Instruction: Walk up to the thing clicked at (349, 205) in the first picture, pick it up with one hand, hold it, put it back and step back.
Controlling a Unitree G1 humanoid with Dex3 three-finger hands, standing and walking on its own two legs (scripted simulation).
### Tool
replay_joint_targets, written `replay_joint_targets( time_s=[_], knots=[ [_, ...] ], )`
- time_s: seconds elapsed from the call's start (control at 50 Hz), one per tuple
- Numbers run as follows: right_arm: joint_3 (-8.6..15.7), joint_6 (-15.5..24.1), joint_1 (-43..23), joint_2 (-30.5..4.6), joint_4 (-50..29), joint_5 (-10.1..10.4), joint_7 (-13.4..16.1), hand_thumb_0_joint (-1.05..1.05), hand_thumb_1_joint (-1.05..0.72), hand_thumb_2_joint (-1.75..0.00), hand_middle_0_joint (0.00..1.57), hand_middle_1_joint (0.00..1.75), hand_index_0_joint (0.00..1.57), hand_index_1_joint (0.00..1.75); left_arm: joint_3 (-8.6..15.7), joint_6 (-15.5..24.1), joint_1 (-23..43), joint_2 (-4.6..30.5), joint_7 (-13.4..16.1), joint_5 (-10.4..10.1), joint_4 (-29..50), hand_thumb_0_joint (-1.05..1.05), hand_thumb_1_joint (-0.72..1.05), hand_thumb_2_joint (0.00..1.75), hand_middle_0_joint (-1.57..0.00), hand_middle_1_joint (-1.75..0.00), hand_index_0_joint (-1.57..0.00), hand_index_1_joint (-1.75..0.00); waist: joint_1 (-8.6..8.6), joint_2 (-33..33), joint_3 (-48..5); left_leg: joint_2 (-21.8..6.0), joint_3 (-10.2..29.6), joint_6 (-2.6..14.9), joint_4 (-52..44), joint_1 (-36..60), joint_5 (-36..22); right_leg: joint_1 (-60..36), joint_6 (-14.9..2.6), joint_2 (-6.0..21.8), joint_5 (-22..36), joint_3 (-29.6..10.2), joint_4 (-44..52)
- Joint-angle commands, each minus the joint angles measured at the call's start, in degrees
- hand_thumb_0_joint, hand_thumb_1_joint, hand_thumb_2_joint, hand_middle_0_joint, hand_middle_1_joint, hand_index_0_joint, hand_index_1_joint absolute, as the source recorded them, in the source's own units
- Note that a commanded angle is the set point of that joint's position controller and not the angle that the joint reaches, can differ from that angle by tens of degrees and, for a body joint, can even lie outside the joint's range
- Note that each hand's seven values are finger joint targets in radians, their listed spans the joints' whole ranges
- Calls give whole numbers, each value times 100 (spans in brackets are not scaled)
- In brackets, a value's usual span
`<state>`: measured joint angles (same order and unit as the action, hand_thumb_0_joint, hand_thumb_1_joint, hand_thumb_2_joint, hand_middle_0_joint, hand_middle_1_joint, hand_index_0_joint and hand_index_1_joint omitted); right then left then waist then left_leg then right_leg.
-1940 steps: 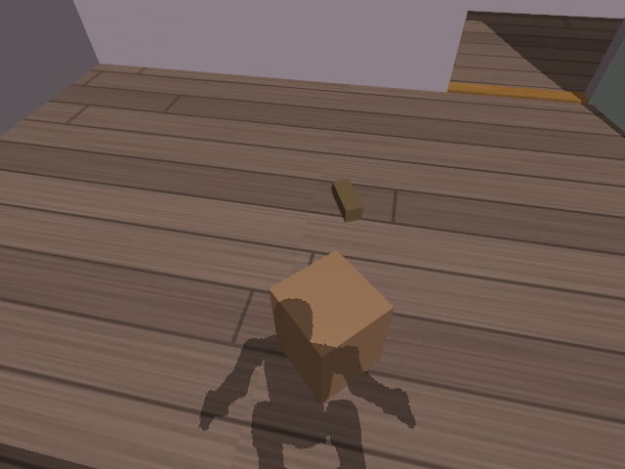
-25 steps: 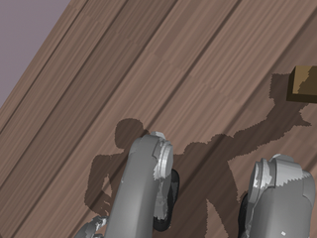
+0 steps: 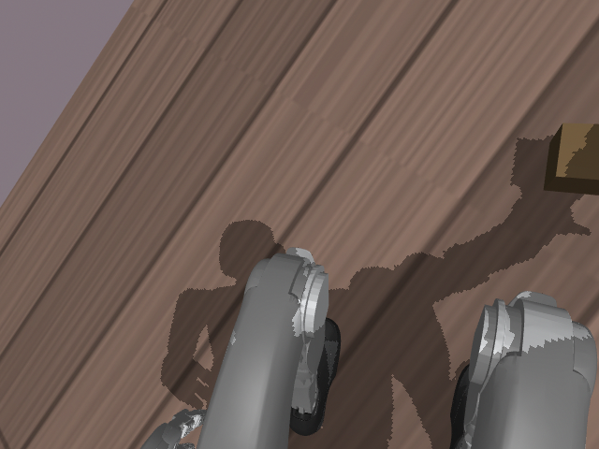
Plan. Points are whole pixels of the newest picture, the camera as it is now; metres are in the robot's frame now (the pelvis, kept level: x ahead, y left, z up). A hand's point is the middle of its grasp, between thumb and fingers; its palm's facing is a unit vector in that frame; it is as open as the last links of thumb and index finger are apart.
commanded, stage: rise first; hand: right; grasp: from above
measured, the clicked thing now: out of the picture +0.51 -0.34 -0.29
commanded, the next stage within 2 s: approach in 0.60 s
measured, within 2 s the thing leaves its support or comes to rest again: neither
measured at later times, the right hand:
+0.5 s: hand out of the picture +0.45 -0.38 -0.16, palm faces -0.46 +0.08 -0.89, open 14.1 cm
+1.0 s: hand out of the picture +0.49 -0.33 -0.16, palm faces -0.42 +0.03 -0.90, open 14.1 cm
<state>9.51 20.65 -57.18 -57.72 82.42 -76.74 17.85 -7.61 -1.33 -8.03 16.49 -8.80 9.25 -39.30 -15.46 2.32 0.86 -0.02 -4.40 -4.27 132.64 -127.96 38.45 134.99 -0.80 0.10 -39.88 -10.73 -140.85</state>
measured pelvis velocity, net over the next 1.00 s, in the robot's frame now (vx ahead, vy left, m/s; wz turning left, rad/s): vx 0.00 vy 0.00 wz -0.01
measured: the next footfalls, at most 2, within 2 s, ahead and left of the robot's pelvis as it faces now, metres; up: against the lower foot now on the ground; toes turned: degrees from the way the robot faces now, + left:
none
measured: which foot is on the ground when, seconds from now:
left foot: down 0.00-1.00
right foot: down 0.00-1.00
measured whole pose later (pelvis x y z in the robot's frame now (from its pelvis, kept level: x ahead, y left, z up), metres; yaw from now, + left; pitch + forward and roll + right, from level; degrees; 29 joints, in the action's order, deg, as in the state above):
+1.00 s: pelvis +0.00 +0.00 +0.00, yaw +0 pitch +34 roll +12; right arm 0.3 18.5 -63.7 -52.3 82.6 -76.7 17.9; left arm -7.7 0.1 -9.3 16.1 -8.5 8.9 -38.9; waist -17.2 2.8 -0.3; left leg -0.2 -4.2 -3.5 131.9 -128.7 37.6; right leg 135.4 -0.4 -0.1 -38.8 -10.4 -139.7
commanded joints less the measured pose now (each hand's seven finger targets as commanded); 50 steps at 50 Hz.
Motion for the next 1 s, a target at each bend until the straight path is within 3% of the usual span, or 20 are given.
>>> replay_joint_targets(
  time_s=[0.0,0.04,0.08,0.16,0.22,0.28,0.32,0.38,0.44,0.46,0.54,0.64,0.68,0.7,0.78,0.84,0.92,0.98],
  knots=[
    [188,-19,-1624,-1637,-788,134,150,0,55,-102,9,103,8,104,503,-31,-1175,1644,74,-6,-3,0,91,90,-20,-30,-20,-30,-42,-2511,-3654,169,-637,556,-1051,1350,-1270,-3455,-27,12,1298,457,1606],
    [84,-1,-1667,-1518,-798,110,103,0,57,-105,9,102,7,104,495,-46,-1199,1625,62,-1,-17,0,91,90,-20,-30,-20,-30,-81,-2496,-3680,172,-650,560,-1052,1356,-1254,-3512,-25,21,1276,438,1633],
    [151,7,-1667,-1643,-822,95,89,0,58,-105,9,103,7,104,494,-53,-1189,1637,72,-26,-11,0,91,90,-20,-30,-20,-30,-26,-2482,-3790,177,-629,554,-1073,1413,-1319,-3558,-32,10,1375,469,1589],
    [132,61,-1820,-1600,-873,152,96,0,58,-105,9,103,7,104,473,-66,-1174,1636,76,-16,16,0,91,90,-20,-30,-20,-30,-89,-2399,-3730,180,-637,549,-1078,1444,-1283,-3412,-39,-2,1281,461,1598],
    [158,105,-1877,-1741,-815,74,118,0,57,-104,9,103,8,104,456,-82,-1171,1655,90,-20,21,0,91,90,-20,-30,-20,-30,-72,-2375,-3828,192,-627,555,-1071,1464,-1296,-3413,-41,-2,1312,470,1558],
    [84,128,-1802,-1630,-581,38,127,0,57,-105,8,104,7,105,399,-77,-1167,1630,79,11,28,0,91,90,-20,-30,-20,-30,-153,-2336,-3659,205,-647,562,-1073,1427,-1237,-3359,-36,-3,1246,466,1576],
    [108,106,-1689,-1696,-422,15,157,0,58,-105,8,103,7,105,399,-80,-1137,1631,96,-18,22,0,91,90,-20,-30,-20,-30,-61,-2283,-3559,211,-621,571,-1114,1406,-1162,-3263,-48,-14,1136,524,1564],
    [159,105,-1862,-1840,-590,-11,175,0,58,-105,8,104,7,105,389,-58,-1126,1682,105,4,66,0,91,90,-20,-30,-20,-30,-105,-2345,-3496,196,-639,583,-1113,1348,-1069,-3202,-38,-21,1007,514,1555],
    [169,112,-1972,-1918,-782,-1,190,0,57,-104,9,104,7,105,365,-49,-1126,1683,114,-9,97,0,91,90,-20,-30,-20,-30,-107,-2494,-3699,197,-619,580,-1074,1430,-1194,-3346,-34,-16,1177,516,1515],
    [249,105,-1985,-2018,-889,-8,194,0,57,-103,8,104,8,105,381,-55,-1123,1687,125,-12,91,0,91,90,-20,-30,-20,-30,-37,-2513,-3869,204,-611,574,-1073,1464,-1221,-3418,-39,-8,1218,526,1501],
    [126,82,-1740,-1689,-560,40,157,0,57,-104,8,104,7,105,402,-52,-1144,1724,117,8,64,0,91,90,-20,-30,-20,-30,-139,-2515,-3570,175,-699,565,-1009,1175,-1146,-3450,-4,-11,1203,379,1602],
    [100,61,-1793,-1732,-716,25,80,0,57,-105,8,104,7,105,405,-37,-1207,1715,108,14,86,0,91,90,-20,-30,-20,-30,-138,-2624,-3550,162,-672,569,-1060,1268,-1172,-3448,-7,-11,1192,449,1575],
    [226,58,-1830,-1896,-1001,50,74,0,61,-111,12,98,6,104,433,-44,-1202,1762,114,-9,91,0,91,90,-20,-30,-20,-30,-46,-2690,-3767,155,-677,576,-1035,1247,-1253,-3698,6,-4,1368,405,1583],
    [198,52,-1862,-1867,-1036,53,58,0,57,-111,9,102,7,104,442,-47,-1202,1790,112,-7,117,0,90,89,-20,-30,-20,-30,-105,-2747,-3787,151,-697,589,-984,1179,-1293,-3803,26,7,1463,350,1575],
    [-78,63,-2060,-1288,-1057,137,75,0,55,-108,9,103,7,104,493,-23,-1296,1715,100,-6,74,0,90,89,-20,-30,-20,-30,-326,-2508,-3634,171,-709,590,-1103,1188,-1189,-3486,3,3,1180,401,1562],
    [-440,32,-2450,-795,-1072,164,96,0,56,-105,8,100,7,101,491,42,-1357,1674,110,-1,26,0,89,89,-20,-30,-20,-30,-483,-2460,-3531,186,-706,598,-1226,1095,-1031,-3334,-11,22,829,427,1603],
    [-888,-136,-2931,-181,-1119,123,223,0,55,-103,7,100,7,100,519,125,-1468,1619,107,-19,-78,0,89,89,-20,-30,-20,-30,-642,-2799,-3782,198,-756,581,-1142,1056,-1234,-3648,39,51,963,396,1716],
    [-898,-410,-3214,-82,-1045,102,424,0,56,-105,7,98,6,100,535,177,-1546,1622,118,-29,-34,0,89,89,-20,-30,-20,-30,-667,-2934,-3872,164,-758,605,-1126,1056,-1466,-3844,86,55,1216,394,1810]
  ],
)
